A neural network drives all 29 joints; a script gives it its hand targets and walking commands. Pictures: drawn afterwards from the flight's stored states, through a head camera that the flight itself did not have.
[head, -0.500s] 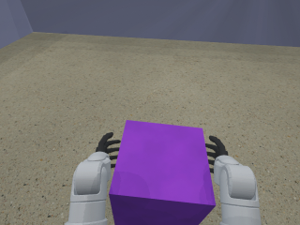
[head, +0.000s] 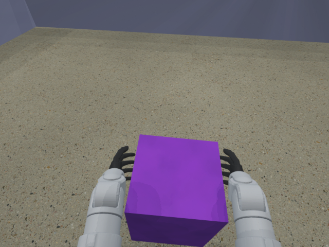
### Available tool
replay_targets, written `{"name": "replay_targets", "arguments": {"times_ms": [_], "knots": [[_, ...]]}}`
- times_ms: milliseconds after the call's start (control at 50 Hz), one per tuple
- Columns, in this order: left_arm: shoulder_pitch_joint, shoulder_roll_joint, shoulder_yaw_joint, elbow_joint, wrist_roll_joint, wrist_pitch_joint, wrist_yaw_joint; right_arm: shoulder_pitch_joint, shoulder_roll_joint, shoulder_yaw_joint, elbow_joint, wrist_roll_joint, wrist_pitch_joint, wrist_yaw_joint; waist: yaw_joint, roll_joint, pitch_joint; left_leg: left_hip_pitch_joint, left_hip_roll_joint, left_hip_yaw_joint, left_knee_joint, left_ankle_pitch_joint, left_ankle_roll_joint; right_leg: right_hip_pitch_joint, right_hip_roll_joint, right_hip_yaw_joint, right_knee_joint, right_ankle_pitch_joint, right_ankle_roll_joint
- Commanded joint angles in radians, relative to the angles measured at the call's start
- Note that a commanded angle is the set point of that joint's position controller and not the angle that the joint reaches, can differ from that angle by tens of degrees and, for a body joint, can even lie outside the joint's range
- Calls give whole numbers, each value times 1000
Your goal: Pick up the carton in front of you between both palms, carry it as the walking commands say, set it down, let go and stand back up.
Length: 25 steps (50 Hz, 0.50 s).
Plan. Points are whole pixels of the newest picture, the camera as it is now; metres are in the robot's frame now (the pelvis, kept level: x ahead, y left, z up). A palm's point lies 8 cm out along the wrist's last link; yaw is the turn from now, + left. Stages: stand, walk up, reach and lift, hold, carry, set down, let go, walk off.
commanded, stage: carry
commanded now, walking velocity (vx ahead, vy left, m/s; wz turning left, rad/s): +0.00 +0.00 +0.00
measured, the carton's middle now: (172, 193) +0.29 +0.01 -0.05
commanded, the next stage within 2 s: hold in 0.52 s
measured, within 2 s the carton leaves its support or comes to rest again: neither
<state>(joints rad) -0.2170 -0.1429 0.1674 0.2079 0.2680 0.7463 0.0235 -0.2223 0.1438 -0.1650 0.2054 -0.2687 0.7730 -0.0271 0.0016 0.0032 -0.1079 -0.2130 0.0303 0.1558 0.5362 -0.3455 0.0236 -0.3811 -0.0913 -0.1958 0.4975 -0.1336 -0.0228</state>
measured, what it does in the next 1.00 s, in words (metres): stands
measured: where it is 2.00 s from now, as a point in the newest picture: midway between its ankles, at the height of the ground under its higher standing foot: outside the picture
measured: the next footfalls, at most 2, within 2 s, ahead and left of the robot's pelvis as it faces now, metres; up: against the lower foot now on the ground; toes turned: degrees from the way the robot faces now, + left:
none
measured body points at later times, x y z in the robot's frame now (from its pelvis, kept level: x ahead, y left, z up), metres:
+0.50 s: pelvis +0.00 +0.01 +0.00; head -0.02 +0.01 +0.45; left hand +0.30 +0.16 +0.03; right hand +0.30 -0.14 +0.03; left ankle -0.04 +0.09 -0.73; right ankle +0.08 -0.11 -0.73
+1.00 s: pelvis -0.01 -0.03 +0.01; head -0.04 -0.05 +0.46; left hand +0.26 +0.17 +0.04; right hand +0.31 -0.13 +0.04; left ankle -0.04 +0.09 -0.73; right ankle +0.08 -0.13 -0.73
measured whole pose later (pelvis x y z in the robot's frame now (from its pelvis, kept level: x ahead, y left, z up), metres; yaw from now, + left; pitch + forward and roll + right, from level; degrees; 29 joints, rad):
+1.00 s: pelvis -0.01 -0.03 +0.01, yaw +9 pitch -8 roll +0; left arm -0.26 -0.15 0.22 0.29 0.27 0.66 0.00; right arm -0.25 0.15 -0.19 0.21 -0.29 0.73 -0.01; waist -0.01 0.05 0.06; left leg -0.02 0.01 -0.01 0.42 -0.26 0.00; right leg -0.12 -0.02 -0.07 0.37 -0.10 -0.01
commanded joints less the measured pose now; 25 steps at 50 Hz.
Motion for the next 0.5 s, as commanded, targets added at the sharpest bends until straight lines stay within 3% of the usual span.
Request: {"name": "replay_targets", "arguments": {"times_ms": [0,80,200,480], "knots": [[-460,-920,-468,-6,-240,-96,-243,-464,907,472,-23,239,-119,240,-1,-3,-197,-65,121,-115,-126,116,17,193,-86,124,-46,81,3],[-458,-946,-484,2,-244,-115,-248,-467,932,490,-18,246,-137,245,-1,-4,-226,-48,119,-113,-108,164,15,206,-87,121,-34,127,0],[-398,-937,-543,-73,-281,-57,-240,-412,925,556,-93,286,-79,240,-2,-4,-244,-31,120,-109,-87,234,14,212,-90,115,-17,184,1],[-415,-923,-548,-90,-285,-46,-237,-417,907,548,-101,284,-70,236,-1,3,-208,-40,124,-112,-107,212,18,196,-86,111,-23,139,7]]}}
